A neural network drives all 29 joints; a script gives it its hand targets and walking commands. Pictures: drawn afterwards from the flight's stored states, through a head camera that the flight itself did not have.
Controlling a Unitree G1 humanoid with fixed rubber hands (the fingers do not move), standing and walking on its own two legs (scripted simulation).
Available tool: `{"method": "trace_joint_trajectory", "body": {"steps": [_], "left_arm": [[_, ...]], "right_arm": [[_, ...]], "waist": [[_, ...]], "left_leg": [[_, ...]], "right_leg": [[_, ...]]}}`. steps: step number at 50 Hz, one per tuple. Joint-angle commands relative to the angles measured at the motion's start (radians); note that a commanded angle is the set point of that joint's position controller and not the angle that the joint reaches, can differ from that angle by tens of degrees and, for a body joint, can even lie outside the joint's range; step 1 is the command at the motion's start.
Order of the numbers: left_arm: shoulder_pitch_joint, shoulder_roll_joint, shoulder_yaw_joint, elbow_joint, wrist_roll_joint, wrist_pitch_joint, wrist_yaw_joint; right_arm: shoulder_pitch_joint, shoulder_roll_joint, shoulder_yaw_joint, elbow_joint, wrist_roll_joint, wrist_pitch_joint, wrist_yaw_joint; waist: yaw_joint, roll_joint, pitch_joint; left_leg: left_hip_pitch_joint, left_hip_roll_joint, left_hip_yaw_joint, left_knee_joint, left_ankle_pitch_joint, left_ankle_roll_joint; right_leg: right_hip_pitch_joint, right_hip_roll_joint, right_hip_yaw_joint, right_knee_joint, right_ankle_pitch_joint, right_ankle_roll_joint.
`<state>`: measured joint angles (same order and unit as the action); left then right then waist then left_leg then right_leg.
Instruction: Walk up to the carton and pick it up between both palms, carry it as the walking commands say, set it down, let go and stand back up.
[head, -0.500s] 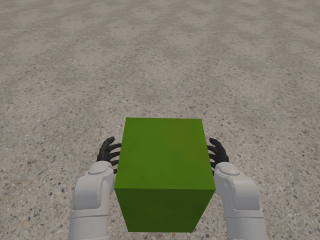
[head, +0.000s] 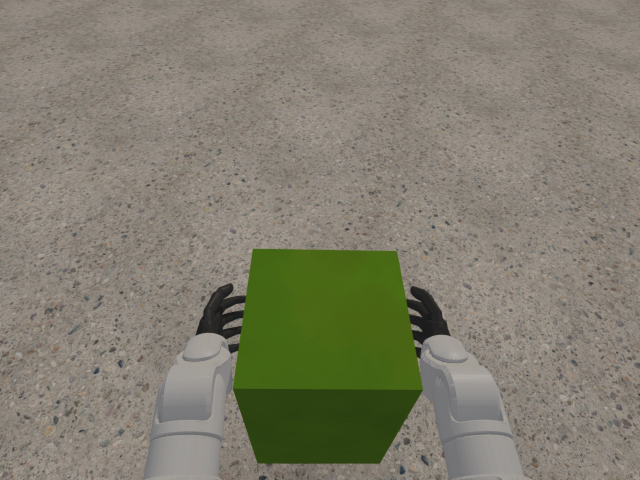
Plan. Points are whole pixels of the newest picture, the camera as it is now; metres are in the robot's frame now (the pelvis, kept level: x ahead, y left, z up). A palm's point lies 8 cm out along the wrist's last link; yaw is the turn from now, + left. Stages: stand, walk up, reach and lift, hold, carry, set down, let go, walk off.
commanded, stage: hold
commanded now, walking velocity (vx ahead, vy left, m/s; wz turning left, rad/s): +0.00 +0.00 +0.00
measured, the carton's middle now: (321, 365) +0.28 +0.01 -0.05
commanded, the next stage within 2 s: set down in 0.58 s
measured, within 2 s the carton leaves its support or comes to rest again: neither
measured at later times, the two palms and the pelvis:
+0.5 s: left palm (173, 329) +0.28 +0.19 +0.05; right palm (405, 335) +0.27 -0.09 +0.05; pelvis -0.02 +0.05 +0.00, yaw -10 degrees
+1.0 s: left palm (193, 333) +0.30 +0.18 +0.01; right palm (402, 331) +0.31 -0.10 +0.00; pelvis +0.00 +0.02 +0.00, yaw -11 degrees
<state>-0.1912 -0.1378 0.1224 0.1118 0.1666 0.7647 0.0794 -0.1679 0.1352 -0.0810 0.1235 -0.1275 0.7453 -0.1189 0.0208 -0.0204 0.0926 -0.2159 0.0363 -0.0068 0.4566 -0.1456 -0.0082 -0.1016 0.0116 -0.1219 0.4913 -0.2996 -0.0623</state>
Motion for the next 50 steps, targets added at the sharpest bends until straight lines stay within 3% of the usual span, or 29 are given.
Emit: {"method": "trace_joint_trajectory", "body": {"steps": [1,3,5,8,11,14,18,22,26,29,30,33,37,40,45,50], "left_arm": [[-0.360,-0.643,-0.476,-0.187,-0.139,-0.097,-0.171],[-0.385,-0.653,-0.475,-0.242,-0.132,-0.113,-0.175],[-0.319,-0.671,-0.448,-0.215,-0.118,-0.106,-0.166],[-0.309,-0.694,-0.410,-0.080,-0.106,-0.081,-0.171],[-0.377,-0.779,-0.435,-0.011,-0.130,-0.067,-0.196],[-0.452,-0.872,-0.468,0.044,-0.149,-0.055,-0.222],[-0.545,-0.957,-0.463,0.086,-0.162,-0.041,-0.238],[-0.623,-1.021,-0.419,0.170,-0.156,-0.025,-0.233],[-0.665,-1.058,-0.361,0.272,-0.136,-0.021,-0.228],[-0.686,-1.070,-0.334,0.308,-0.127,-0.022,-0.227],[-0.644,-1.078,-0.261,0.343,-0.088,-0.017,-0.224],[-0.686,-1.058,-0.251,0.335,-0.073,-0.027,-0.229],[-0.678,-1.004,-0.182,0.377,-0.027,-0.050,-0.235],[-0.666,-0.969,-0.160,0.384,-0.011,-0.082,-0.246],[-0.619,-0.933,-0.161,0.367,-0.006,-0.151,-0.263],[-0.550,-0.902,-0.180,0.359,-0.010,-0.236,-0.282]], "right_arm": [[-0.324,0.748,0.454,-0.231,0.194,-0.122,0.148],[-0.465,0.779,0.529,-0.284,0.239,-0.132,0.161],[-0.470,0.810,0.589,-0.235,0.252,-0.124,0.176],[-0.417,0.807,0.527,-0.060,0.198,-0.114,0.195],[-0.477,0.854,0.500,0.016,0.175,-0.121,0.220],[-0.526,0.900,0.466,0.065,0.155,-0.126,0.248],[-0.623,0.918,0.421,0.105,0.148,-0.127,0.289],[-0.733,0.882,0.365,0.175,0.134,-0.126,0.334],[-0.819,0.867,0.330,0.242,0.120,-0.130,0.368],[-0.851,0.883,0.319,0.275,0.114,-0.132,0.381],[-0.927,0.915,0.332,0.367,0.056,-0.129,0.394],[-0.887,0.910,0.244,0.421,0.030,-0.156,0.397],[-0.872,0.924,0.179,0.500,-0.002,-0.189,0.391],[-0.841,0.949,0.158,0.525,-0.017,-0.219,0.375],[-0.777,0.966,0.174,0.517,-0.024,-0.276,0.340],[-0.717,0.990,0.248,0.469,-0.021,-0.343,0.301]], "waist": [[-0.035,-0.025,-0.348],[0.034,-0.039,-0.409],[0.103,-0.014,-0.416],[0.140,0.003,-0.293],[0.125,0.017,-0.258],[0.091,0.041,-0.234],[0.079,0.060,-0.224],[0.087,0.100,-0.213],[0.104,0.100,-0.211],[0.113,0.077,-0.213],[0.143,0.019,-0.224],[0.118,0.048,-0.201],[0.152,0.047,-0.197],[0.156,0.036,-0.218],[0.169,0.036,-0.272],[0.187,0.005,-0.368]], "left_leg": [[0.270,-0.107,-0.124,-0.003,0.292,0.057],[0.239,-0.103,-0.105,-0.016,0.283,0.062],[0.246,-0.107,-0.085,-0.028,0.274,0.053],[0.268,-0.109,-0.063,-0.053,0.197,0.039],[0.359,-0.109,-0.058,-0.050,0.108,0.032],[0.371,-0.107,-0.063,-0.052,0.035,0.023],[0.346,-0.091,-0.106,-0.070,-0.097,0.012],[0.275,-0.052,-0.177,-0.119,-0.307,0.004],[0.235,-0.036,-0.210,-0.142,-0.388,0.003],[0.231,-0.041,-0.207,-0.140,-0.374,0.005],[0.174,-0.035,-0.136,-0.197,-0.322,0.000],[0.184,-0.042,-0.107,-0.197,-0.274,-0.007],[0.234,-0.075,-0.043,-0.153,-0.154,-0.003],[0.269,-0.096,-0.008,-0.118,-0.055,0.003],[0.237,-0.107,0.007,-0.067,0.084,-0.003],[0.149,-0.116,0.004,-0.004,0.246,-0.004]], "right_leg": [[0.019,-0.009,0.226,-0.127,0.552,0.043],[0.030,0.008,0.228,-0.126,0.518,0.042],[0.026,0.011,0.236,-0.134,0.482,0.034],[-0.060,0.027,0.230,-0.180,0.270,0.025],[-0.178,0.031,0.232,-0.198,0.093,0.013],[-0.214,0.031,0.230,-0.191,0.021,0.003],[-0.224,0.028,0.238,-0.152,-0.042,-0.006],[-0.209,0.032,0.243,-0.082,-0.069,-0.004],[-0.193,0.034,0.245,-0.048,-0.056,-0.003],[-0.190,0.035,0.248,-0.050,-0.050,-0.002],[-0.065,0.084,0.227,-0.102,-0.080,-0.019],[-0.071,0.074,0.229,-0.123,-0.061,-0.026],[-0.135,0.056,0.241,-0.166,-0.094,-0.034],[-0.182,0.051,0.240,-0.182,-0.088,-0.024],[-0.184,0.055,0.247,-0.154,0.033,-0.002],[-0.162,0.060,0.257,-0.103,0.241,0.022]]}}
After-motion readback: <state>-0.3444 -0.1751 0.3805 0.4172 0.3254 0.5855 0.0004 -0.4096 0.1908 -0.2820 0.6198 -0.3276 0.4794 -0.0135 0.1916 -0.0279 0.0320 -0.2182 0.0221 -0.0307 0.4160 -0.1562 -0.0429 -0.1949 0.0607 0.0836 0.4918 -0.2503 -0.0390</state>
